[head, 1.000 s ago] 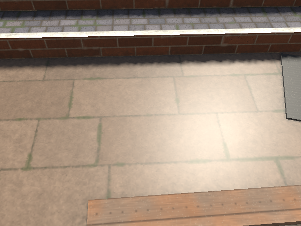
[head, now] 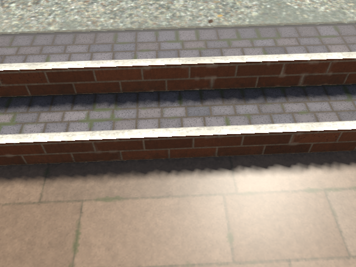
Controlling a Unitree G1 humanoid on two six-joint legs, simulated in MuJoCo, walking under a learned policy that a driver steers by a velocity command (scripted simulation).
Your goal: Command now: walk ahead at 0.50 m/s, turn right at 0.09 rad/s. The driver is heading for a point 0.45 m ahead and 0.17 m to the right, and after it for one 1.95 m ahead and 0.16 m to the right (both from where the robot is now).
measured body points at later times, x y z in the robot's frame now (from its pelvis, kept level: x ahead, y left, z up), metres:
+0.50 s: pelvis +0.29 -0.11 -0.04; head +0.33 -0.14 +0.40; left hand +0.32 +0.16 -0.17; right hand +0.41 -0.38 -0.17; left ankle +0.47 +0.02 -0.73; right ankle +0.20 -0.13 -0.79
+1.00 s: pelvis +0.57 -0.18 -0.04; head +0.59 -0.19 +0.41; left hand +0.82 -0.03 -0.15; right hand +0.43 -0.42 -0.18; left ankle +0.57 -0.09 -0.79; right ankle +0.61 -0.36 -0.75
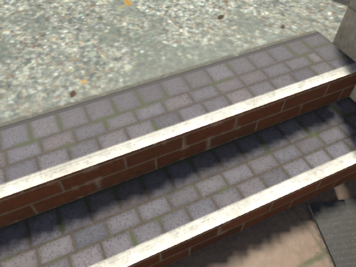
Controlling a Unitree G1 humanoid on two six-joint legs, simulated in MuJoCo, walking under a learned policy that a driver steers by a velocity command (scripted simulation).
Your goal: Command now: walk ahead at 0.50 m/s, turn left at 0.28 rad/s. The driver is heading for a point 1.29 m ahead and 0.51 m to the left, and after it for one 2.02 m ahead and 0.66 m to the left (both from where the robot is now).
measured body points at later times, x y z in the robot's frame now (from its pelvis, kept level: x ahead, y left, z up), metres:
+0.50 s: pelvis +0.21 -0.02 -0.01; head +0.24 -0.02 +0.44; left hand +0.15 +0.24 -0.14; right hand +0.45 -0.20 -0.12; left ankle +0.26 +0.10 -0.70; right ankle +0.16 -0.13 -0.75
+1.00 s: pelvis +0.40 +0.06 +0.01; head +0.44 +0.09 +0.45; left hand +0.57 +0.32 -0.04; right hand +0.45 -0.20 -0.13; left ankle +0.25 +0.07 -0.74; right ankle +0.58 +0.04 -0.53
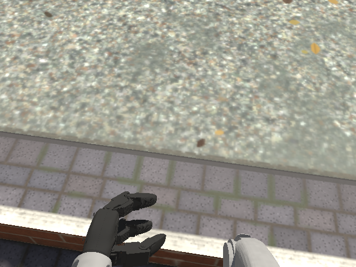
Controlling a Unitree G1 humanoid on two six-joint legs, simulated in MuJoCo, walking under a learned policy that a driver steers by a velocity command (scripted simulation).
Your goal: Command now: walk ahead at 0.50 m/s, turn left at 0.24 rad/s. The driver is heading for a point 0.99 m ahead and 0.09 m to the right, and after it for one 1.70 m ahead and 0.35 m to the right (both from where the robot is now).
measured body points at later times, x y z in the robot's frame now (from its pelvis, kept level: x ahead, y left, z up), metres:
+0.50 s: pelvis +0.27 -0.01 +0.15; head +0.31 -0.02 +0.60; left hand +0.14 +0.19 +0.02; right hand +0.54 -0.13 +0.09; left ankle +0.40 +0.10 -0.31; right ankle +0.15 -0.11 -0.59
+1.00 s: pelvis +0.58 +0.05 +0.32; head +0.60 +0.06 +0.77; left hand +0.79 +0.25 +0.22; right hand +0.57 -0.19 +0.18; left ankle +0.51 +0.10 -0.43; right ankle +0.76 -0.08 -0.34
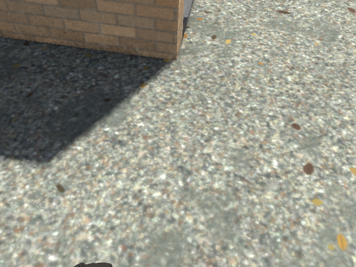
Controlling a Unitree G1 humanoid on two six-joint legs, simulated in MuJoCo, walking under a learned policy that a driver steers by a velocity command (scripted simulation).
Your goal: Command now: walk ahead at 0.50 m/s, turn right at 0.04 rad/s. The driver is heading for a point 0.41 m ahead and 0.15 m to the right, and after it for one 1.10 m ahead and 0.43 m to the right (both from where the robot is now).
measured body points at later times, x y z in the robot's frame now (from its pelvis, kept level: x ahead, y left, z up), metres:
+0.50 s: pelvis +0.29 -0.04 +0.00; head +0.32 -0.06 +0.45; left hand +0.36 +0.22 -0.12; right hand +0.45 -0.30 -0.09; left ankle +0.47 +0.10 -0.68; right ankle +0.22 -0.08 -0.74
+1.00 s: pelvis +0.56 -0.07 +0.00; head +0.58 -0.07 +0.45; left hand +0.84 +0.07 -0.10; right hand +0.45 -0.33 -0.11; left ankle +0.58 +0.03 -0.74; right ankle +0.58 -0.24 -0.67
